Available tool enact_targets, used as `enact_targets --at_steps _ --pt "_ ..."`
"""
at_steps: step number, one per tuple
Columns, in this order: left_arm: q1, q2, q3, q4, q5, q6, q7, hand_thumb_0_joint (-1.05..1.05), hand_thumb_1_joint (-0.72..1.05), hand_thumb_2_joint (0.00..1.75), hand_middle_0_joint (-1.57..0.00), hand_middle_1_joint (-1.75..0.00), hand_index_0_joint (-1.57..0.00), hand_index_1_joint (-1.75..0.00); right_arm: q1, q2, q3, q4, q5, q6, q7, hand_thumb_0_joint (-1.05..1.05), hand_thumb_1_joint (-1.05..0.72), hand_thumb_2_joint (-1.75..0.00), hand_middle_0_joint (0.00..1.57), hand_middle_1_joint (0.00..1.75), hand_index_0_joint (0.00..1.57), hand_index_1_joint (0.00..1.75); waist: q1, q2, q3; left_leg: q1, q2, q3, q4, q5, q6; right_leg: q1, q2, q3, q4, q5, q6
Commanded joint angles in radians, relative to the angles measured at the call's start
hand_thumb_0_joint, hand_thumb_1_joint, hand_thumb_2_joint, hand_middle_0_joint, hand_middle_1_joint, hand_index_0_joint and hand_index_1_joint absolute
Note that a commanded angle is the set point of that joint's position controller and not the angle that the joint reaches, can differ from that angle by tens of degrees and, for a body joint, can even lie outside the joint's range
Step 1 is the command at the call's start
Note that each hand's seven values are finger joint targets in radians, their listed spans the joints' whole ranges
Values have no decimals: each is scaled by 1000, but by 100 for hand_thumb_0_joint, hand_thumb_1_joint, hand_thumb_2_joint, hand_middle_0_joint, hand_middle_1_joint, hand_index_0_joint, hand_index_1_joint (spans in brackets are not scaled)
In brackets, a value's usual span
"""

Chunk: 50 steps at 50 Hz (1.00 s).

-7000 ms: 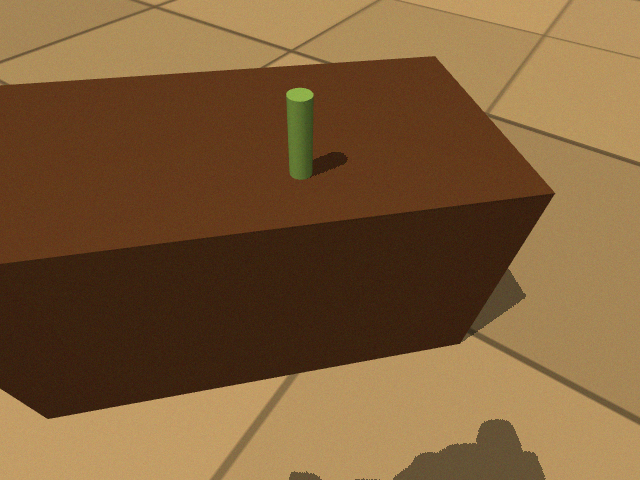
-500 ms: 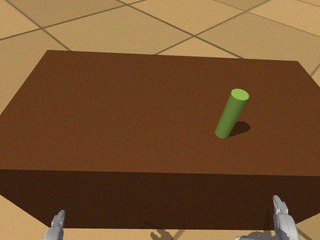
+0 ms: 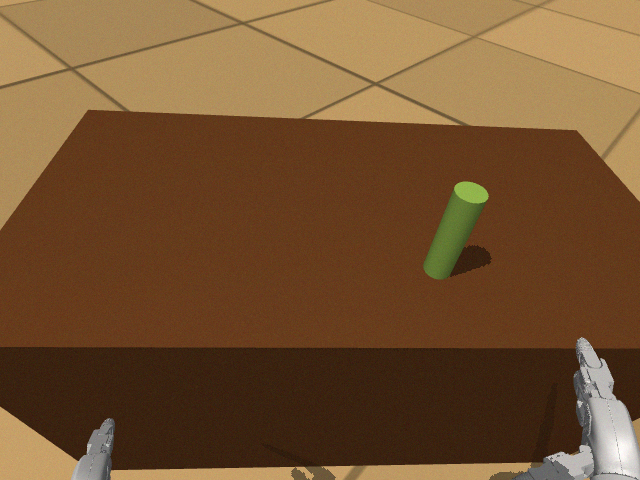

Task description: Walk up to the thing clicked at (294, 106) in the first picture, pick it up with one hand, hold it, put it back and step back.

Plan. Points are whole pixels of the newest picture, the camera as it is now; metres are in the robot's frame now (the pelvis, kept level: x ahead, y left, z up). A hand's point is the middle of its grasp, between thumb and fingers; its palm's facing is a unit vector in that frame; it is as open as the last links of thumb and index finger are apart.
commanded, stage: rise first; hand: right
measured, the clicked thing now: (452, 234) +0.49 -0.24 +0.01
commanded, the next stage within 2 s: go down in 0.72 s
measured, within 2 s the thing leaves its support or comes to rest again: neither
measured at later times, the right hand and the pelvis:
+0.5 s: hand (567, 424) +0.17 -0.26 +0.06, palm faces +0.31 +0.87 -0.38, open 17.4 cm; pelvis -0.01 -0.01 +0.00, yaw +0 degrees
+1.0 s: hand (570, 407) +0.18 -0.26 +0.08, palm faces +0.34 +0.87 -0.36, open 17.4 cm; pelvis +0.00 +0.00 +0.00, yaw +0 degrees
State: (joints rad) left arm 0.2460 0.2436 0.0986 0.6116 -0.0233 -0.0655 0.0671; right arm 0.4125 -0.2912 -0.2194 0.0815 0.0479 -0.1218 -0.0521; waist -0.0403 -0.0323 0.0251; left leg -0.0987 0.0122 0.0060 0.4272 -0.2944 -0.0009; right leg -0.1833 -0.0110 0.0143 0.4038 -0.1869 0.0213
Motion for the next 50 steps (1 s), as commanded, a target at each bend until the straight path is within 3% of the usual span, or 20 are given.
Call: enact_targets --at_steps 1,5,6,9,11,14,17,20,28,32,33,34,38,39,41,42,43,44,47,50 --pt "-70 136 68 -158 1 -52 9 0 -55 4 -5 -5 -5 -5 -47 -184 -109 -228 0 -77 -7 0 57 -2 5 5 5 5 9 7 -65 -70 -10 38 -85 184 -3 86 13 -53 -49 122 -36" --pt "-75 92 33 -162 1 -60 0 0 -56 5 -6 -5 -5 -6 -27 -181 -110 -267 3 -98 -2 0 55 -3 5 5 5 5 -5 22 -63 -66 -3 34 -88 205 -9 76 20 -54 -35 136 -41" --pt "-77 124 63 -171 1 -62 3 0 -55 5 -6 -5 -5 -6 -35 -203 -142 -270 5 -99 -4 0 54 -3 5 5 5 5 -1 30 -67 -70 -4 35 -86 208 -10 80 17 -52 -36 138 -41" --pt "-68 143 91 -156 3 -64 5 0 -55 5 -6 -5 -5 -6 -28 -189 -121 -286 3 -106 1 0 54 -3 5 5 5 5 10 43 -64 -80 -2 34 -86 212 -13 98 18 -51 -37 134 -44" --pt "-85 101 50 -156 3 -70 0 0 -56 5 -6 -5 -5 -6 -29 -176 -114 -317 2 -115 1 0 53 -3 5 5 5 5 -7 17 -65 -71 -7 40 -83 193 -4 94 14 -46 -42 132 -39" --pt "-85 91 50 -145 3 -74 -3 0 -56 5 -6 -5 -5 -6 -28 -167 -108 -322 4 -124 3 0 53 -3 5 5 5 5 1 15 -40 -82 -9 40 -90 153 1 80 13 -49 -47 97 -38" --pt "-68 100 55 -148 4 -77 -3 0 -55 5 -6 -5 -5 -6 -18 -183 -126 -336 3 -133 5 0 54 -3 5 5 5 5 -3 22 -44 -82 -10 42 -93 137 1 79 17 -51 -53 84 -37" --pt "-79 146 104 -146 5 -83 0 0 -55 5 -6 -6 -5 -6 -4 -197 -152 -339 7 -141 4 0 53 -4 5 5 5 5 -3 23 -48 -85 -10 43 -90 139 0 82 16 -47 -51 91 -37" --pt "-79 101 68 -148 2 -94 -10 0 -55 6 -6 -6 -5 -6 -11 -173 -127 -387 5 -164 9 0 53 -4 5 5 5 5 -6 -15 -38 -85 -21 51 -88 106 12 75 6 -43 -69 63 -31" --pt "-72 126 96 -161 3 -99 -8 0 -55 7 -6 -6 -5 -7 1 -181 -140 -403 7 -173 11 0 53 -5 5 5 5 5 -1 12 -55 -79 -13 43 -91 126 5 88 12 -49 -58 80 -35" --pt "-60 142 114 -154 4 -99 -4 0 -55 7 -6 -6 -6 -6 13 -205 -169 -394 8 -173 9 0 53 -5 5 5 5 5 -2 11 -62 -74 -13 42 -89 145 4 92 13 -49 -54 96 -36" --pt "-61 110 83 -142 5 -100 -10 0 -54 7 -6 -6 -6 -6 16 -188 -150 -416 7 -176 12 0 53 -5 5 5 5 5 -12 -5 -58 -71 -15 44 -83 156 5 88 12 -47 -52 109 -34" --pt "-80 118 99 -169 4 -103 -10 0 -55 7 -6 -7 -6 -7 5 -176 -140 -435 10 -179 15 0 51 -6 5 5 5 5 -1 30 -73 -65 -8 40 -82 201 -5 96 17 -51 -38 142 -40" --pt "-79 126 105 -156 4 -101 -8 0 -54 7 -6 -7 -6 -7 17 -199 -170 -416 10 -179 13 0 52 -6 5 5 5 5 -8 21 -61 -68 -9 38 -82 199 -3 91 18 -52 -38 140 -40" --pt "-72 96 81 -127 2 -93 -13 0 -55 8 -6 -7 -6 -7 34 -158 -126 -405 10 -179 20 0 53 -6 5 6 5 6 -7 25 -42 -77 -9 39 -82 199 -5 82 20 -53 -38 138 -40" --pt "-67 122 102 -138 1 -91 -11 0 -50 0 -5 -6 -8 -4 62 -173 -151 -348 8 -172 18 0 47 -6 4 6 5 6 -4 61 -44 -77 -12 44 -81 193 -5 79 16 -49 -40 136 -41" --pt "-153 125 78 -198 28 -105 -21 0 -52 3 -6 -6 -6 -6 -6 -110 -141 -458 11 -217 28 0 55 -6 3 6 5 6 10 72 -119 -88 -28 43 -55 197 -11 98 11 -28 -19 139 -35" --pt "-126 110 88 -155 26 -103 -20 0 -53 3 -6 -6 -6 -6 -15 -115 -153 -415 12 -229 31 0 54 -6 3 6 5 6 11 48 -119 -89 -24 39 -52 193 -10 99 15 -31 -15 135 -35" --pt "-64 135 113 -78 26 -86 -15 0 -54 3 -6 -6 -6 -6 -24 -211 -256 -338 25 -243 37 0 54 -6 3 6 5 6 0 27 -90 -106 -13 25 -52 201 -13 70 25 -35 -2 133 -39" --pt "-127 178 145 -107 30 -82 -3 0 -53 2 -5 -6 -6 -5 -111 -210 -265 -317 43 -244 60 0 52 -7 3 6 4 6 24 35 -121 -113 -12 20 -38 231 -15 82 22 -34 10 151 -36"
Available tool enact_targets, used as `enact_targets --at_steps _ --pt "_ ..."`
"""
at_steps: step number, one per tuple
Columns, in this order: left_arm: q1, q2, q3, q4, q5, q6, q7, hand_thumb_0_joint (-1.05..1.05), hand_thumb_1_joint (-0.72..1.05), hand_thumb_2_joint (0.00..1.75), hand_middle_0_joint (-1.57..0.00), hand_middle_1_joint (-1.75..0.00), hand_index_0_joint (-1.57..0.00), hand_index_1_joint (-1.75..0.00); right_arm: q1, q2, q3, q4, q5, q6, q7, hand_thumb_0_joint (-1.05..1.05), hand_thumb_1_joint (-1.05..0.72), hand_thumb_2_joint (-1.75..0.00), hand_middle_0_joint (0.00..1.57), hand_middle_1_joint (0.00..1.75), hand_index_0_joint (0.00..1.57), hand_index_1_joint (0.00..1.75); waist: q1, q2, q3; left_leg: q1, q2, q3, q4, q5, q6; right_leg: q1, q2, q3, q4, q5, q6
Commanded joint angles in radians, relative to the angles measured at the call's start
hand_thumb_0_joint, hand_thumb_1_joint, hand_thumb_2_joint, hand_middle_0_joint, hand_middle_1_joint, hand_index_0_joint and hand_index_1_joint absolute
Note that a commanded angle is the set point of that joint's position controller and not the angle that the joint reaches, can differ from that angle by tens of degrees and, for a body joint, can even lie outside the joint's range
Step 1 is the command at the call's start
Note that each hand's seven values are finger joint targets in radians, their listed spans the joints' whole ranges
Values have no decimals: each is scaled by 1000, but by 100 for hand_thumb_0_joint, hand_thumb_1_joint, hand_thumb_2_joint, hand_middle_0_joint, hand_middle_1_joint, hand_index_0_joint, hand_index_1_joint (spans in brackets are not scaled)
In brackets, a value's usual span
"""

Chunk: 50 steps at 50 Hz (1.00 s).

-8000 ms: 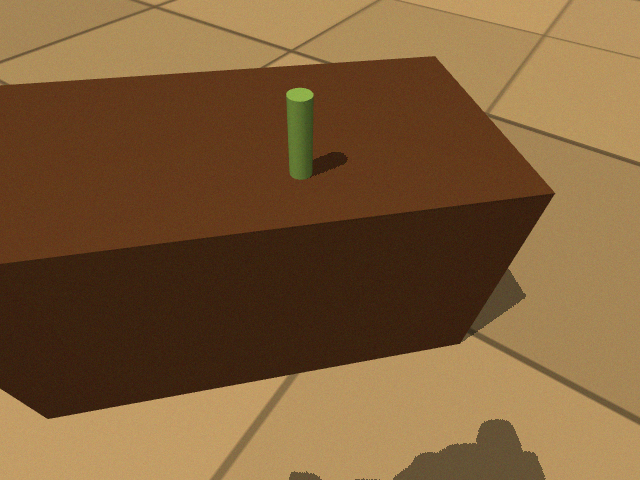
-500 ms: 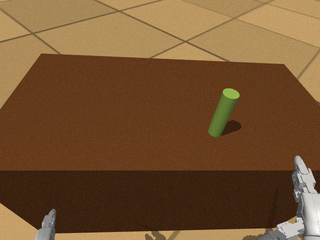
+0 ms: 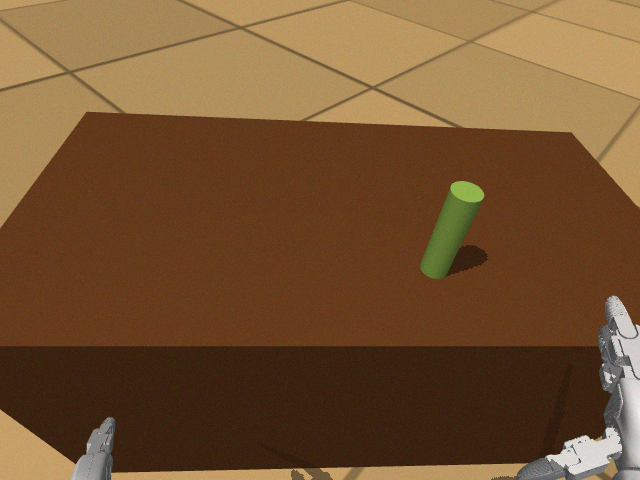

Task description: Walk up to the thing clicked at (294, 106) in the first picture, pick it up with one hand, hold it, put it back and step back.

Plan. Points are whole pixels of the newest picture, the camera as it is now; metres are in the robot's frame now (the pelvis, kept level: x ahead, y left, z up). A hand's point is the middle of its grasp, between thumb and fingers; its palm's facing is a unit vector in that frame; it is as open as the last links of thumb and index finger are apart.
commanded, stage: go down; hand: right
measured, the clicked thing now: (448, 233) +0.50 -0.24 +0.02
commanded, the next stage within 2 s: none
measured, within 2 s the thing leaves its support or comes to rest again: neither
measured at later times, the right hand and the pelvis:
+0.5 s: hand (590, 312) +0.29 -0.34 +0.09, palm faces +0.22 +0.98 +0.01, open 17.6 cm; pelvis +0.00 -0.01 -0.01, yaw +1 degrees
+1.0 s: hand (608, 290) +0.32 -0.37 +0.10, palm faces +0.22 +0.97 -0.02, open 17.6 cm; pelvis -0.01 -0.02 -0.01, yaw +0 degrees
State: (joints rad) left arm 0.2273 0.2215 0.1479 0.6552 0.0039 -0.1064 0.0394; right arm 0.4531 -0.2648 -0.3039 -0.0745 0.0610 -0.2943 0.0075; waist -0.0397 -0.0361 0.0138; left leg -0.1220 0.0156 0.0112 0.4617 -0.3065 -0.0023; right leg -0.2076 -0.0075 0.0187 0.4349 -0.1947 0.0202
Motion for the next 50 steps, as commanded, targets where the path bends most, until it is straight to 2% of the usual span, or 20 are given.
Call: enact_targets --at_steps 1,4,6,8,9,12,16,18,23,25,26,28,29,30,31,33,39,41,45,50 --pt "-96 176 84 -82 1 -32 28 0 -53 2 -5 -6 -6 -5 -191 -242 -185 -139 42 -73 12 0 52 -6 3 6 5 6 25 29 -80 -104 -14 14 -78 241 -14 98 20 -36 -19 152 -38" --pt "-178 143 25 -140 -11 -47 41 0 -53 2 -5 -5 -6 -5 -350 -286 -218 -81 83 -74 66 0 58 -7 1 7 4 7 36 30 -75 -114 -3 -4 -92 203 -20 77 23 -31 -9 111 -38" --pt "-166 63 -55 -74 -22 -43 51 0 -53 2 -5 -5 -6 -4 -437 -306 -221 -38 121 -71 121 0 56 -8 2 7 4 7 28 9 -77 -119 6 -24 -98 169 -21 58 23 -23 -5 81 -39" --pt "-145 146 -7 -102 -31 -53 82 0 -53 2 -5 -5 -6 -4 -478 -380 -284 102 166 -43 191 0 57 -8 2 7 4 7 52 39 -104 -126 8 -32 -94 184 -28 65 19 -15 7 90 -44" --pt "-125 156 -8 -99 -30 -56 90 0 -53 2 -5 -5 -6 -4 -525 -397 -290 145 189 -28 229 0 56 -7 2 7 4 7 64 37 -122 -131 10 -33 -85 210 -30 67 17 -13 12 104 -47" --pt "-168 142 -51 -106 -37 -71 106 0 -52 1 -5 -5 -6 -3 -639 -431 -308 271 243 4 324 0 53 -6 3 6 4 6 53 22 -155 -137 21 -48 -74 215 -36 50 18 -8 27 105 -47" --pt "-86 118 -107 -107 -42 -93 114 0 -52 1 -5 -5 -6 -3 -736 -490 -326 423 285 33 425 0 56 -6 3 7 4 7 55 -3 -194 -148 11 -28 -48 231 -26 38 17 -8 34 117 -51" --pt "-60 155 -90 -103 -40 -98 120 0 -53 2 -5 -5 -6 -4 -767 -539 -344 491 296 41 455 0 59 -6 2 7 4 7 48 -14 -194 -159 1 -12 -32 229 -17 14 15 -8 36 112 -50" --pt "-94 202 -55 -105 -29 -117 123 0 -53 4 -5 -6 -6 -5 -861 -596 -363 487 292 38 462 0 61 -6 1 6 3 6 12 -95 -240 -162 -24 23 3 203 10 9 2 -2 39 125 -31" --pt "-100 204 -55 -110 -24 -122 123 0 -54 4 -5 -6 -6 -5 -873 -586 -345 460 276 32 450 0 60 -6 2 7 3 7 0 -109 -280 -162 -34 26 15 204 18 34 -9 6 53 175 -24" --pt "-113 171 -91 -129 -22 -125 121 0 -54 4 -5 -6 -6 -6 -858 -555 -320 477 265 32 445 0 58 -6 2 6 3 6 0 -97 -286 -167 -42 30 19 195 20 46 -19 11 60 203 -18" --pt "-130 191 -71 -104 -20 -121 126 0 -54 5 -5 -6 -6 -6 -862 -553 -315 488 265 26 437 0 60 -6 2 6 3 6 5 -81 -295 -173 -44 27 18 190 20 38 -23 14 71 206 -19" --pt "-142 161 -99 -85 -21 -122 125 0 -55 5 -6 -6 -5 -6 -902 -566 -320 460 268 19 435 0 58 -6 2 6 4 6 0 -90 -294 -174 -44 26 23 185 20 28 -22 12 72 191 -20" --pt "-151 174 -90 -96 -20 -125 128 0 -55 5 -6 -6 -6 -6 -878 -529 -300 515 273 21 441 0 57 -6 2 6 4 6 13 -65 -309 -171 -45 27 23 189 19 23 -23 12 74 183 -21" --pt "-161 163 -102 -97 -21 -125 131 0 -55 5 -6 -6 -5 -6 -908 -568 -328 460 280 13 440 0 58 -7 2 6 3 6 0 -88 -335 -162 -42 26 26 193 20 34 -24 16 75 197 -19" --pt "-134 167 -109 -123 -22 -129 139 0 -55 5 -6 -6 -5 -6 -909 -545 -303 486 280 16 444 0 57 -6 3 6 4 6 16 -84 -342 -175 -51 33 24 175 20 57 -35 25 72 200 -14" --pt "-18 177 -108 -111 -19 -124 156 0 -54 4 -5 -6 -5 -5 -949 -619 -336 535 259 37 435 0 55 -5 3 6 4 6 45 -75 -284 -180 -39 24 14 217 12 27 -10 1 68 158 -28" --pt "36 214 -59 -68 -19 -123 159 0 -53 4 -5 -5 -6 -5 -1019 -661 -343 532 254 35 439 0 54 -5 3 6 4 6 73 -99 -253 -223 -40 24 16 200 15 28 -16 5 67 146 -27" --pt "-46 160 -118 -83 -21 -147 151 0 -53 4 -5 -5 -5 -5 -1101 -660 -306 645 248 34 475 0 59 -6 2 6 4 6 92 -92 -205 -280 -37 18 24 157 11 -30 -17 4 81 63 -34" --pt "-100 176 -130 -109 -15 -168 161 0 -53 4 -5 -5 -5 -5 -1154 -749 -344 753 255 25 530 0 60 -8 1 7 3 7 87 -59 -322 -280 -18 -10 63 172 -3 -52 -5 11 145 60 -45"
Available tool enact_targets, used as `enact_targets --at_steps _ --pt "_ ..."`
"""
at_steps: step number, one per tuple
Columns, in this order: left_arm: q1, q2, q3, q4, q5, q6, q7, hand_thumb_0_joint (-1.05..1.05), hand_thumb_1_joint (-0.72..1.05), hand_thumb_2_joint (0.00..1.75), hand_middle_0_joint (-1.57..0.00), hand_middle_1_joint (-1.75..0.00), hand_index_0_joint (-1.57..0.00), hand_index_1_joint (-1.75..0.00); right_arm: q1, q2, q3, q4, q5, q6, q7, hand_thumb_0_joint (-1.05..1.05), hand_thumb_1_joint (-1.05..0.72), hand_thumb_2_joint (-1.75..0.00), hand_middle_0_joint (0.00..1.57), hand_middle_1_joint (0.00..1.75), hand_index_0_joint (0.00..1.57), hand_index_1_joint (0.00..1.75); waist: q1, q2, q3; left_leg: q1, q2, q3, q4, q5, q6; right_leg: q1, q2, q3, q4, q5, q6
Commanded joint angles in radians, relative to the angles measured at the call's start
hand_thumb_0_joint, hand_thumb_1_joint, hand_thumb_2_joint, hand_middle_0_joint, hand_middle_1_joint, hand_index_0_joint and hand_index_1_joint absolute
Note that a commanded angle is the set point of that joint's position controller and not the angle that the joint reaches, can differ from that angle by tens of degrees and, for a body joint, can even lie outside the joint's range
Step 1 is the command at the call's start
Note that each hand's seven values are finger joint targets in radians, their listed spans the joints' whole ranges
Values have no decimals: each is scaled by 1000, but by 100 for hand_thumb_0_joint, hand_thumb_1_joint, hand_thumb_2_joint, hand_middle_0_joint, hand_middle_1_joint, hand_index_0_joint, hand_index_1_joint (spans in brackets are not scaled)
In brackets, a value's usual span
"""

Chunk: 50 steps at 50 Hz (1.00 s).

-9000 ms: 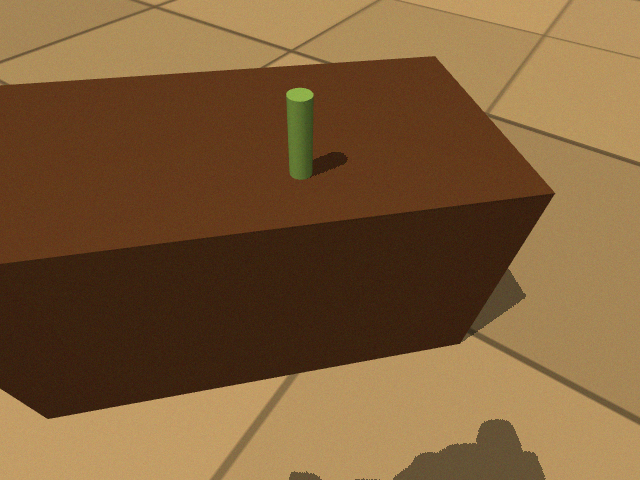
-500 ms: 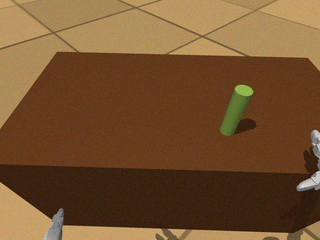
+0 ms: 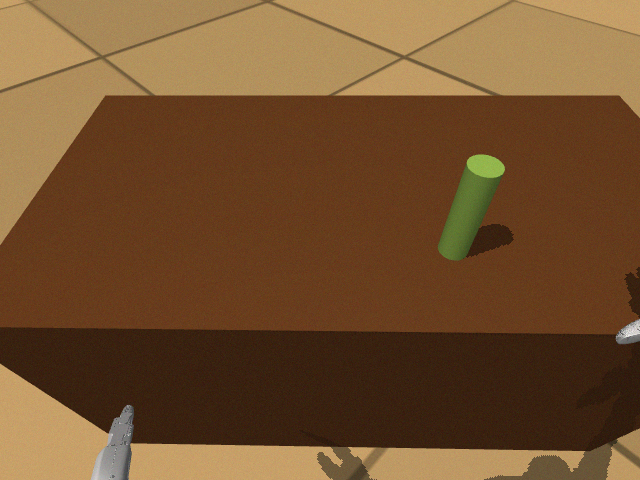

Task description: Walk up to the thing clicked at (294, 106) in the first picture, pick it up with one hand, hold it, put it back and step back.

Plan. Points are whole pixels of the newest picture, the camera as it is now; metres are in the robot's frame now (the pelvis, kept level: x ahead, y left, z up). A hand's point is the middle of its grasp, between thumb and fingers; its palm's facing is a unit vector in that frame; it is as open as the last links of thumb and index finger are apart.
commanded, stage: go down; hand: right
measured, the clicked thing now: (467, 212) +0.51 -0.23 +0.03
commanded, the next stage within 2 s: approach in 1.82 s
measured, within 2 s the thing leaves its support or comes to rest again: neither
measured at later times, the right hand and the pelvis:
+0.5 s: hand out of the picture +0.38 -0.39 +0.11, palm faces +0.24 +0.97 +0.00, open 17.6 cm; pelvis +0.01 +0.00 -0.01, yaw +1 degrees
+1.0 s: hand out of the picture +0.40 -0.40 +0.12, palm faces +0.26 +0.97 +0.02, open 17.6 cm; pelvis +0.01 -0.01 -0.02, yaw +1 degrees
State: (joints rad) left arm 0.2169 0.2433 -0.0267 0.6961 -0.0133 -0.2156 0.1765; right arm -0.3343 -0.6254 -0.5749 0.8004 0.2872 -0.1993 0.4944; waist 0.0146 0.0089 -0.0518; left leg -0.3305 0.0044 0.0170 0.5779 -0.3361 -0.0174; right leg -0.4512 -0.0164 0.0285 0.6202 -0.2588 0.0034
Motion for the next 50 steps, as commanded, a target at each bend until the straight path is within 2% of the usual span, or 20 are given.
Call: enact_targets --at_steps 1,5,6,11,15,16,21,24,26,27,29,30,31,34,35,36,37,40,42,50 --pt "-78 168 50 -145 4 -59 27 0 -53 4 -5 -5 -6 -5 -373 -405 -84 -91 35 -71 54 0 59 -8 1 7 3 7 34 -98 -267 -77 -9 -9 -42 206 12 190 -1 6 -32 134 -27" --pt "-66 179 35 -219 5 -50 34 0 -53 3 -5 -5 -6 -4 -416 -486 -123 -9 27 -64 62 0 55 -5 3 6 4 6 20 -83 -311 -50 -5 -20 -43 207 13 169 4 9 -25 149 -30" --pt "-37 198 61 -201 7 -45 37 0 -53 3 -5 -5 -6 -4 -445 -510 -128 -27 22 -64 59 0 55 -5 3 6 4 6 25 -102 -312 -57 -2 -28 -43 206 13 162 6 7 -22 143 -31" --pt "-65 146 14 -232 8 -41 27 0 -53 4 -5 -5 -5 -4 -459 -551 -128 34 -19 -71 40 0 58 -4 4 6 4 6 8 -132 -268 -94 -16 -13 -27 154 25 99 2 3 -16 97 -26" --pt "-12 185 38 -236 11 -35 28 0 -54 5 -5 -5 -5 -5 -462 -585 -146 52 -15 -75 51 0 59 -5 4 6 4 6 28 -156 -355 -108 -25 -3 5 251 26 156 -3 4 27 232 -24" --pt "-33 169 18 -260 10 -36 24 0 -55 5 -5 -5 -5 -5 -488 -576 -133 40 -16 -75 55 0 59 -5 4 6 4 6 31 -165 -354 -108 -25 -3 12 262 26 152 -4 5 34 249 -25" --pt "2 210 67 -231 11 -30 25 0 -55 5 -5 -5 -5 -5 -510 -591 -137 40 -17 -77 62 0 60 -5 3 6 4 6 51 -186 -389 -153 -27 -2 27 265 23 184 -7 10 66 276 -28" --pt "-21 192 41 -288 7 -31 19 0 -55 6 -5 -5 -5 -5 -555 -581 -119 -1 -23 -81 62 0 59 -5 4 6 4 6 57 -207 -404 -182 -37 10 26 217 29 211 -17 21 58 265 -19" --pt "36 194 56 -242 6 -23 20 0 -55 5 -5 -5 -5 -5 -517 -590 -134 38 -23 -75 58 0 58 -5 4 6 5 6 51 -177 -394 -176 -38 13 35 252 25 208 -14 20 72 314 -22" --pt "34 172 33 -259 3 -21 16 0 -55 6 -5 -5 -5 -5 -518 -589 -128 25 -24 -73 56 0 60 -5 4 6 5 6 51 -185 -375 -174 -38 12 38 258 25 186 -11 17 72 311 -23" --pt "53 207 59 -262 7 -18 14 0 -55 6 -5 -5 -5 -5 -472 -579 -132 85 -24 -62 59 0 59 -6 3 6 4 6 57 -179 -369 -185 -41 20 46 257 28 191 -18 26 74 352 -15" --pt "33 174 27 -282 5 -18 8 0 -55 5 -5 -5 -5 -5 -531 -575 -121 18 -22 -66 61 0 56 -5 4 5 5 5 48 -210 -389 -192 -41 19 45 250 30 206 -21 27 76 374 -12" --pt "33 181 39 -303 4 -18 8 0 -55 6 -5 -5 -4 -5 -540 -592 -125 19 -32 -63 59 0 56 -6 4 6 5 6 49 -220 -414 -200 -43 20 51 260 31 235 -25 29 85 423 -6" --pt "58 182 52 -244 5 -12 2 0 -55 5 -5 -5 -5 -5 -515 -593 -131 55 -30 -52 58 0 56 -6 4 6 4 6 47 -206 -317 -212 -38 15 48 228 31 149 -17 20 83 315 -17" --pt "62 218 78 -242 8 -13 3 0 -55 5 -5 -5 -5 -5 -477 -598 -138 109 -33 -46 59 0 58 -6 3 6 4 6 54 -194 -315 -208 -39 18 52 223 32 144 -19 21 77 296 -14" --pt "17 185 45 -290 8 -15 -4 0 -55 5 -4 -5 -5 -5 -536 -606 -139 35 -34 -57 59 0 57 -6 4 6 4 6 47 -212 -361 -190 -35 15 52 229 32 153 -17 21 82 291 -16" --pt "3 222 78 -334 6 -19 2 0 -55 5 -5 -5 -5 -5 -570 -633 -148 28 -33 -60 59 0 56 -6 4 6 5 6 60 -200 -390 -190 -39 18 50 210 32 164 -21 28 77 268 -15" --pt "24 177 33 -317 4 -14 0 0 -55 6 -5 -5 -5 -5 -586 -637 -147 40 -37 -66 63 0 58 -6 4 6 4 6 47 -211 -392 -197 -38 16 59 211 30 168 -17 25 93 271 -15" --pt "43 205 53 -295 7 -13 6 0 -55 6 -4 -5 -4 -5 -532 -643 -161 137 -39 -59 64 0 59 -5 4 5 5 5 58 -164 -382 -203 -38 17 66 225 27 142 -15 27 100 271 -18" --pt "34 186 30 -299 15 -9 3 0 -54 5 -4 -5 -5 -4 -628 -689 -149 148 -74 -56 61 0 57 -6 4 6 4 6 59 -222 -360 -236 -35 12 75 188 36 91 -16 26 105 217 -18"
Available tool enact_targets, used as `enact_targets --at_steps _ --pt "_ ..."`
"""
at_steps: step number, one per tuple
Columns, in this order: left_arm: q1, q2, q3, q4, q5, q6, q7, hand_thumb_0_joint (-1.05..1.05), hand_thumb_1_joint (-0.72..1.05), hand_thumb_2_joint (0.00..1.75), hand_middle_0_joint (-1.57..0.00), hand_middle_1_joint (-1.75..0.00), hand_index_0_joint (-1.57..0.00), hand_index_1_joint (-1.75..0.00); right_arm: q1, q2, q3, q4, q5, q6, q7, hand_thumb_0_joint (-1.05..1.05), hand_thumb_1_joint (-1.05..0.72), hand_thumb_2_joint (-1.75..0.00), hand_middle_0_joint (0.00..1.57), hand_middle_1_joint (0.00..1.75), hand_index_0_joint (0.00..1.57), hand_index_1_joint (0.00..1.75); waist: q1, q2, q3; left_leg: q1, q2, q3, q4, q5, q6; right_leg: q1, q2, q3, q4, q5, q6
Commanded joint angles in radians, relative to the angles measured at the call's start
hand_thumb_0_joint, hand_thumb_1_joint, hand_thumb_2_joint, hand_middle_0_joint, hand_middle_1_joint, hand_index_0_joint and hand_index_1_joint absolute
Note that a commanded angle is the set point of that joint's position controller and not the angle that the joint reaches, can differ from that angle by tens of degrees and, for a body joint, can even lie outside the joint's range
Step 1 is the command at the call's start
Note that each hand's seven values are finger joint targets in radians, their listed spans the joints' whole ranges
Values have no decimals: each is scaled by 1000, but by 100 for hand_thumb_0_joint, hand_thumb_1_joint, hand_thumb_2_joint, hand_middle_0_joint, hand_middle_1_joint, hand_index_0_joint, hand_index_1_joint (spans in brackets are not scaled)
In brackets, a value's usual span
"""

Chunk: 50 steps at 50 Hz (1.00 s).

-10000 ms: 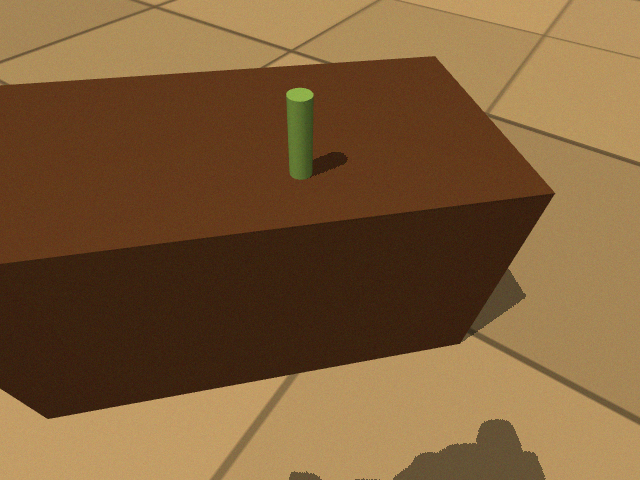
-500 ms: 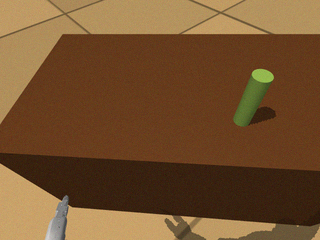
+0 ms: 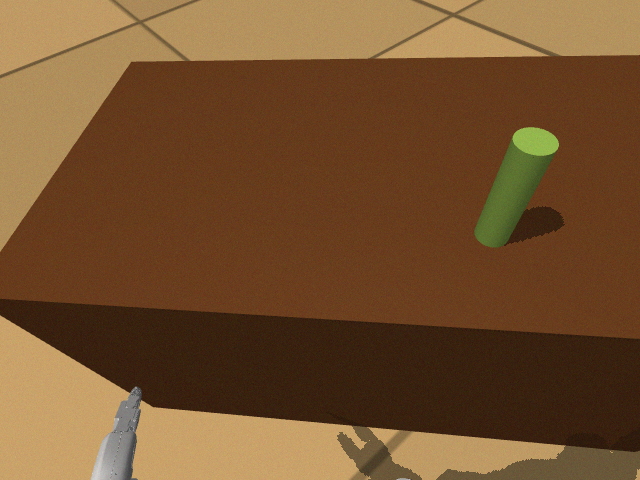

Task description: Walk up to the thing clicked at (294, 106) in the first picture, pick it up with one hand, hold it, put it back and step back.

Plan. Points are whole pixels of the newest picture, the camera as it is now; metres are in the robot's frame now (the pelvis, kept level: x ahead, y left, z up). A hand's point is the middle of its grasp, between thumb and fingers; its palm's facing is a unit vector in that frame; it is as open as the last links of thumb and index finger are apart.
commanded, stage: go down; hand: right
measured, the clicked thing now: (510, 194) +0.50 -0.23 +0.05
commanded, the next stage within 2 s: approach in 0.82 s
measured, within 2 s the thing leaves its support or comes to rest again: neither
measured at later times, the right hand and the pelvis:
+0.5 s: hand out of the picture +0.39 -0.40 +0.14, palm faces +0.27 +0.96 +0.01, open 17.6 cm; pelvis +0.00 +0.00 +0.00, yaw +0 degrees
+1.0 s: hand out of the picture +0.39 -0.40 +0.14, palm faces +0.28 +0.96 +0.01, open 17.6 cm; pelvis +0.00 +0.00 +0.00, yaw +0 degrees
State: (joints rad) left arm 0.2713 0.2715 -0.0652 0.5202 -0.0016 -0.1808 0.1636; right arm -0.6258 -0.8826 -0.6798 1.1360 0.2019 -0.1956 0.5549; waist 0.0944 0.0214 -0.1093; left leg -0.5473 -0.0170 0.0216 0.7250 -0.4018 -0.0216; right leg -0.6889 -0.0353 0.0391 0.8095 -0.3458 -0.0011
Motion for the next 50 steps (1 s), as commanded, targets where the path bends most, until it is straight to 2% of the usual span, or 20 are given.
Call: enact_targets --at_steps 1,3,7,11,13,14,17,21,25,30,34,35,38,39,42,43,44,46,48,50 --pt "-34 177 83 -160 3 -48 17 0 -55 5 -4 -5 -4 -4 -335 -432 -41 -155 12 -57 1 0 58 -5 4 5 5 5 -7 -217 -309 -15 -15 10 -75 252 38 334 3 16 -85 292 -13" --pt "-31 169 74 -179 4 -48 16 0 -55 5 -4 -5 -5 -4 -377 -468 -50 -204 2 -61 0 0 59 -5 4 6 5 6 -14 -231 -357 9 -11 2 -70 286 36 338 10 8 -73 302 -17" --pt "11 178 86 -180 3 -45 14 0 -54 5 -4 -5 -5 -4 -348 -470 -55 -171 2 -55 4 0 58 -5 4 5 5 5 -8 -202 -344 -1 -13 4 -67 293 32 329 10 8 -63 296 -22" --pt "-7 170 78 -172 3 -47 11 0 -55 5 -4 -4 -5 -4 -353 -456 -43 -167 4 -56 8 0 58 -6 4 6 5 6 -15 -245 -317 -49 -23 19 -63 209 41 332 -1 22 -88 250 -6" --pt "-22 184 92 -204 3 -52 14 0 -55 5 -4 -5 -5 -4 -360 -450 -35 -199 1 -55 11 0 58 -6 4 5 5 5 -6 -258 -384 -43 -21 16 -56 247 40 379 -2 22 -75 315 -6" --pt "1 170 73 -166 2 -47 14 0 -55 5 -4 -5 -4 -4 -339 -448 -35 -188 6 -51 12 0 57 -5 5 5 5 5 -23 -265 -350 -48 -25 21 -57 234 42 366 -2 23 -79 320 -3" --pt "-10 177 80 -182 1 -51 17 0 -55 6 -4 -5 -4 -5 -356 -414 -21 -194 21 -47 16 0 57 -6 4 5 5 5 -5 -250 -360 -59 -26 22 -54 251 40 386 -8 29 -67 365 -3" --pt "14 184 85 -183 1 -45 18 0 -55 6 -4 -5 -4 -5 -345 -455 -48 -184 19 -45 8 0 57 -6 4 6 5 6 -9 -227 -340 -36 -22 20 -61 248 39 349 -1 23 -75 313 -8" --pt "63 180 89 -174 2 -37 18 0 -55 5 -4 -5 -5 -4 -320 -480 -71 -210 7 -39 -5 0 58 -6 4 6 5 6 -23 -239 -352 -19 -22 18 -60 268 39 358 6 16 -73 337 -8" --pt "-19 171 87 -191 -1 -40 14 0 -55 5 -4 -5 -5 -4 -361 -443 -48 -241 11 -42 -7 0 56 -6 4 5 5 5 -17 -256 -329 -40 -21 16 -58 240 41 351 0 19 -78 303 -8" --pt "-27 168 76 -156 2 -47 15 0 -55 5 -4 -5 -4 -5 -290 -406 -30 -111 7 -36 4 0 57 -6 4 5 5 5 -7 -196 -280 -61 -19 16 -52 224 40 291 -2 22 -73 252 -15" --pt "-37 155 63 -163 8 -49 14 0 -55 5 -4 -5 -4 -4 -341 -415 -26 -165 9 -46 10 0 57 -6 4 6 5 6 -2 -227 -303 -61 -16 13 -50 233 39 300 -2 21 -67 256 -14" --pt "-9 193 86 -200 8 -47 22 0 -55 5 -4 -5 -4 -5 -336 -448 -44 -184 9 -46 21 0 60 -6 4 6 4 6 -3 -224 -401 -26 -16 12 -49 274 35 359 3 20 -55 309 -15" --pt "23 175 67 -192 8 -45 22 0 -55 5 -4 -5 -5 -5 -338 -442 -45 -202 14 -48 21 0 59 -6 4 6 5 6 -7 -228 -416 -13 -17 11 -46 299 31 381 7 16 -48 339 -16" --pt "11 185 87 -205 5 -45 26 0 -54 5 -4 -5 -5 -4 -389 -462 -57 -278 18 -57 7 0 59 -6 4 6 5 6 -1 -235 -452 -21 -15 7 -35 355 27 405 8 15 -23 416 -20" --pt "62 199 102 -139 6 -36 28 0 -54 4 -4 -5 -5 -4 -323 -485 -84 -209 19 -45 -1 0 59 -5 4 5 5 5 -13 -222 -403 -25 -17 12 -39 341 27 382 10 16 -33 401 -18" --pt "60 190 98 -137 5 -31 24 0 -54 4 -4 -5 -5 -4 -328 -472 -69 -231 18 -43 -6 0 59 -5 4 5 5 5 -13 -252 -359 -35 -14 11 -47 319 31 366 11 14 -47 368 -19" --pt "19 184 94 -154 6 -34 22 0 -55 5 -4 -3 -3 -4 -358 -447 -48 -217 9 -41 -14 0 61 -6 4 6 5 6 -12 -257 -314 -47 -17 17 -52 261 38 338 6 18 -70 315 -11" --pt "-54 138 53 -196 4 -39 18 0 -57 6 -5 -5 -4 -6 -459 -474 -40 -303 -12 -51 -24 0 55 -5 5 5 5 5 -24 -301 -343 -46 -13 4 -59 240 42 347 5 11 -70 287 -12" --pt "-1 149 72 -130 3 -36 18 0 -57 6 -5 -5 -4 -6 -350 -385 6 -158 -11 -29 -21 0 55 -5 5 5 5 5 -4 -262 -236 -74 -23 20 -59 186 43 306 -1 19 -97 229 -6"
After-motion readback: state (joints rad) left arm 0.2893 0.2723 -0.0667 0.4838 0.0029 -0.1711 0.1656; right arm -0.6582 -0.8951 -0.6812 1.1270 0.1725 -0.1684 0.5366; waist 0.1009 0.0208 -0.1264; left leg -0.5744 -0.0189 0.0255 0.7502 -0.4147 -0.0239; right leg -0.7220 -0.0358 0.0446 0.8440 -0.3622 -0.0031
